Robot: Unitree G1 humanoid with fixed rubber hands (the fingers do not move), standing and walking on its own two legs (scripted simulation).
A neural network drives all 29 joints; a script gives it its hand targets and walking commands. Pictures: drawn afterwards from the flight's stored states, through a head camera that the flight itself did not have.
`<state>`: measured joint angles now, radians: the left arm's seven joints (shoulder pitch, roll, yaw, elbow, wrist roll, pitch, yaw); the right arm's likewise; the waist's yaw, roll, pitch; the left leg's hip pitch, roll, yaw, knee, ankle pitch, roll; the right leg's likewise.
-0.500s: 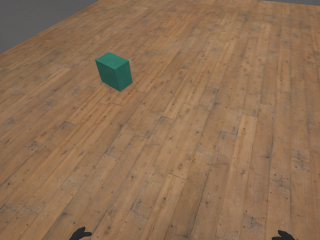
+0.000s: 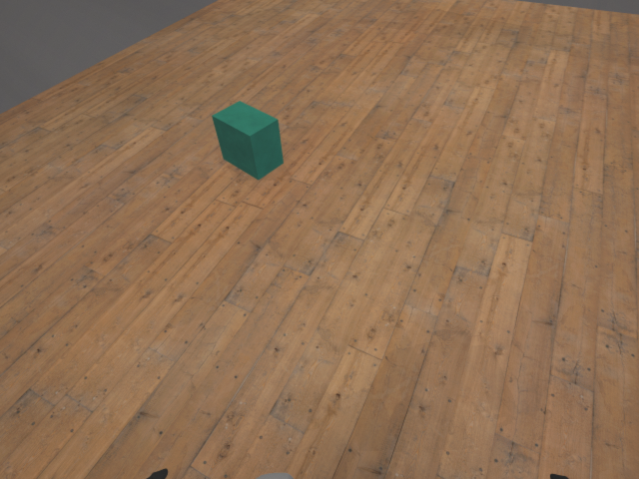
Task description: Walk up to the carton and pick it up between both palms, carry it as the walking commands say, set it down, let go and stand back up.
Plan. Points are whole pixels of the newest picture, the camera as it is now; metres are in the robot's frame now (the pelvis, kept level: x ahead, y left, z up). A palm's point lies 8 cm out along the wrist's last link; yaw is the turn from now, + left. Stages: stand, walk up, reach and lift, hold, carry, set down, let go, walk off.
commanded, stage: walk up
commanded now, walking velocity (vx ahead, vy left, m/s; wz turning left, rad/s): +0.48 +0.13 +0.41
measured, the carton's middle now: (249, 140) +1.71 +0.38 -0.64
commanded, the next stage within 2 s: none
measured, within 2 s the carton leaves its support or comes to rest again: neither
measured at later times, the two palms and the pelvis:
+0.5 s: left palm (109, 418) +0.23 +0.35 -0.12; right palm out of the picture +0.09 -0.18 -0.10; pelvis +0.15 +0.08 +0.01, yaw +4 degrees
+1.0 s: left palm (132, 309) +0.43 +0.37 -0.13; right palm (402, 259) +0.51 -0.13 -0.11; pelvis +0.39 +0.11 +0.00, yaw +10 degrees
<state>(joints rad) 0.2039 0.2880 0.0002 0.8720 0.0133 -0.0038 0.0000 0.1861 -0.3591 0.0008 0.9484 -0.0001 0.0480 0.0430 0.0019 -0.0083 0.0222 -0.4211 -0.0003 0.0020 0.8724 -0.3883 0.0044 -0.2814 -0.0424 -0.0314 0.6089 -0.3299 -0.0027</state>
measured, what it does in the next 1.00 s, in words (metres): walks ahead: left foot, then right foot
